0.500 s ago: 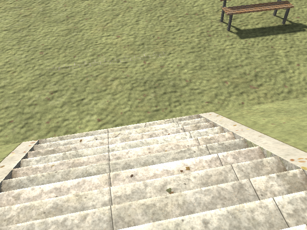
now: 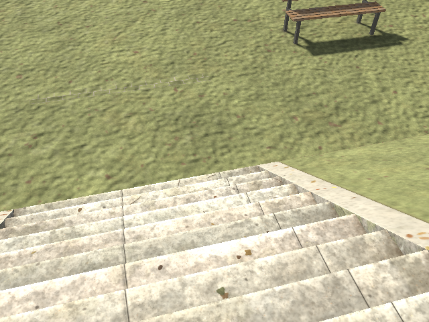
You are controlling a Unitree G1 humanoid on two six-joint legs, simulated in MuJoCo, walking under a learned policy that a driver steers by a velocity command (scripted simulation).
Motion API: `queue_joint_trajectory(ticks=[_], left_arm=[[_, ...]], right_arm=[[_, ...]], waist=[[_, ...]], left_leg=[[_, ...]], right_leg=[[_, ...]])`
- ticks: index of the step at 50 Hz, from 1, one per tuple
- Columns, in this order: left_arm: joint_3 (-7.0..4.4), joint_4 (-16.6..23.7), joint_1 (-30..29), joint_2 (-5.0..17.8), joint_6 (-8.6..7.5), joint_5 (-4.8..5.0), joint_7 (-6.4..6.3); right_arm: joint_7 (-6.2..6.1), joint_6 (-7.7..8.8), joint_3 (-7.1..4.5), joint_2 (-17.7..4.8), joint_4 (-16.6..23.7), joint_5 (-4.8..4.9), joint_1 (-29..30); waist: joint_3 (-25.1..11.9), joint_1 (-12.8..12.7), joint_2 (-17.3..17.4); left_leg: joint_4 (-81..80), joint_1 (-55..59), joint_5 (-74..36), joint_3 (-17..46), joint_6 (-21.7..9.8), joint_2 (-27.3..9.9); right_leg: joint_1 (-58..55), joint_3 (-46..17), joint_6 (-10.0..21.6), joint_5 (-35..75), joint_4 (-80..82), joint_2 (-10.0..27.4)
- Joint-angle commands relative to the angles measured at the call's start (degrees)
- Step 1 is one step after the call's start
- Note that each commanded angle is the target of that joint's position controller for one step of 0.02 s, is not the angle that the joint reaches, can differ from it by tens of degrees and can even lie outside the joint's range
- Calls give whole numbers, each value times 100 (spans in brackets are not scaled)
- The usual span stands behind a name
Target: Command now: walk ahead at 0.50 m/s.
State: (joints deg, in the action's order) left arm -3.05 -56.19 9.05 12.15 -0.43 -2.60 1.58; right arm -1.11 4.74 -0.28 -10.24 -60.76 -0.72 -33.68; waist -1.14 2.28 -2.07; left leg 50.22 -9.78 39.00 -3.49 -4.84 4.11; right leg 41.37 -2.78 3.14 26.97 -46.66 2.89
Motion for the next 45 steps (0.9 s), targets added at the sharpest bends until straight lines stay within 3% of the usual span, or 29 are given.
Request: queue_joint_trajectory(ticks=[1,5,6,7,8,9,10,11,13,14,16,17,19,20,22,27,29,32,33,34,35,36,37,38,39,41,42,43,45], left_arm=[[7,443,-735,172,-86,79,103],[38,829,-972,242,-227,253,-52],[-27,602,-139,383,-242,258,-105],[-137,125,1185,609,-217,221,-127],[-140,-32,1610,576,-258,150,-154],[-278,-274,2325,953,-207,32,-103],[-217,-343,2682,1053,-204,90,5],[-182,-301,2840,945,-174,283,96],[-268,-296,2412,1115,-78,299,-41],[-32,-188,1861,507,-162,216,-89],[116,-139,1405,327,-280,154,-174],[30,-177,1521,616,-345,177,-209],[-45,-155,1630,943,-405,192,-230],[14,-340,1716,488,-474,289,-240],[76,-318,1633,346,-538,303,-262],[125,-274,1951,449,-382,198,-325],[86,-222,2093,574,-321,98,-357],[97,-380,2408,500,-149,-28,-527],[71,-461,2353,655,-60,-110,-629],[45,-524,2192,674,-63,27,-509],[29,-442,2405,566,-91,92,-442],[44,-421,2822,64,-106,308,-425],[71,-176,2783,285,-164,410,-488],[52,-48,2057,474,-146,296,-507],[29,64,1433,563,-110,230,-493],[-33,-41,1085,453,49,-4,-426],[-20,-95,1195,340,74,57,-386],[28,141,816,208,91,87,-278],[64,-8,816,61,157,-179,-226]], right_arm=[[9,57,-110,-645,305,-52,294],[-129,-144,-98,-558,125,-253,-140],[-197,-221,-124,-674,81,-284,-46],[-156,-233,-189,-879,62,-233,218],[-167,-234,-163,-808,33,-130,28],[-139,-257,-221,-785,-11,-103,22],[-155,-239,-203,-407,68,116,-847],[-222,-228,-190,-708,320,139,-466],[-135,-316,-235,-752,650,-127,720],[-129,-369,-339,-980,645,-230,1136],[30,-498,-295,-552,544,-167,1103],[97,-581,-285,-433,494,-322,1127],[96,-650,-282,-339,195,-218,491],[123,-604,-398,-586,404,-197,1103],[166,-502,-381,-623,705,-190,1773],[273,-437,-248,-432,895,-214,2656],[273,-391,-198,-410,1106,-77,3025],[172,-375,-265,-566,957,59,2454],[173,-324,-342,-646,717,62,1716],[140,-355,-401,-705,226,-33,453],[162,-322,-491,-1065,96,-39,100],[308,-271,-427,-1188,13,-86,-491],[392,-300,-438,-1321,-60,33,-681],[363,-317,-472,-1338,-9,84,-602],[264,-298,-442,-1295,52,-32,-339],[196,-217,-165,-538,-37,-65,65],[200,-142,-61,-417,-18,-133,285],[139,-40,28,-409,286,-88,994],[46,15,-41,-780,220,33,826]], waist=[[1117,132,425],[1338,712,543],[1102,347,623],[224,-235,773],[232,-460,168],[8,-738,-696],[-1018,-268,-1085],[-1300,-605,-721],[-468,-652,-894],[248,-387,-57],[960,143,-23],[820,128,-125],[282,359,-585],[582,273,-286],[655,172,-192],[775,-359,-68],[1119,-642,-122],[1268,-765,-9],[1035,-463,-18],[208,42,210],[143,134,1047],[-644,-46,1484],[-1091,25,1308],[-746,295,993],[-281,303,710],[617,-131,457],[836,-435,280],[1113,-762,123],[836,-722,880]], left_leg=[[-1108,-1569,-1619,1333,-596,-1079],[43,-120,-3380,1315,-621,-1054],[825,51,-4232,1316,-697,-1131],[1873,-91,-5436,1237,-710,-1184],[3254,-126,-5085,827,-600,-769],[5647,-1726,-1629,504,-477,-38],[6837,-3881,1737,689,-232,125],[6363,-4766,1159,776,-254,-210],[5961,-5221,-83,712,-101,-483],[4354,-4916,-1689,1282,36,-662],[2452,-3519,-2896,1051,463,-679],[2134,-2913,-3142,739,516,-658],[2402,-2274,-4025,492,429,-519],[1541,-3052,-5024,1094,300,-697],[244,-3103,-6356,895,264,-662],[-717,-2160,-6677,459,265,-437],[-1544,-1741,-6114,246,308,-427],[-2964,-1496,-5156,463,59,-737],[-3579,-926,-5040,466,-36,-916],[-2988,881,-5729,-391,-8,-443],[-3913,1445,-6643,515,-359,-1078],[-766,3750,-10011,1365,-616,-2152],[-667,4020,-9276,1675,-670,-2560],[-1484,3436,-6780,2029,-1169,-2714],[-2147,2456,-3948,2508,-1401,-2834],[-1952,472,-3957,2436,-1100,-2358],[-1869,-357,-3877,2018,-757,-2007],[-2578,-2076,-3440,1408,-522,-1691],[-2726,-2488,-4389,1544,-751,-1470]], right_leg=[[-989,498,-4,469,847,-161],[-1104,284,61,-381,2687,125],[-1733,191,147,-610,3100,295],[-3140,308,231,-420,2457,168],[-3515,668,257,-334,3767,13],[-5191,223,551,870,3250,559],[-7513,-565,804,3324,241,1663],[-7589,-880,905,1815,560,1834],[-5345,-2079,1695,-3813,2089,2121],[-4052,-1719,1333,-3917,2127,1781],[-1526,-1031,1076,-3437,2294,1280],[-1109,-963,1163,-3027,2365,1168],[-1087,-902,1138,-1794,1973,1100],[-1501,-793,937,-3055,1627,809],[-1461,-788,815,-4522,1355,708],[-1303,-708,807,-5305,394,517],[-1339,-654,809,-4760,90,517],[-2323,-711,880,-3460,-1189,465],[-2569,-855,1055,-2883,-2053,565],[-2007,-327,986,-1881,-3361,312],[-1438,15,792,-3770,-5475,-446],[1033,149,555,-8336,-7879,-997],[2079,69,624,-7993,-8139,-747],[2849,-40,657,-7012,-7950,-657],[3058,-217,514,-6451,-7077,-437],[2666,-591,261,-5190,-6102,-282],[2356,-551,152,-4505,-5158,-279],[969,-333,-65,-3439,-2978,-261],[-306,363,-218,-2461,-2097,-114]])
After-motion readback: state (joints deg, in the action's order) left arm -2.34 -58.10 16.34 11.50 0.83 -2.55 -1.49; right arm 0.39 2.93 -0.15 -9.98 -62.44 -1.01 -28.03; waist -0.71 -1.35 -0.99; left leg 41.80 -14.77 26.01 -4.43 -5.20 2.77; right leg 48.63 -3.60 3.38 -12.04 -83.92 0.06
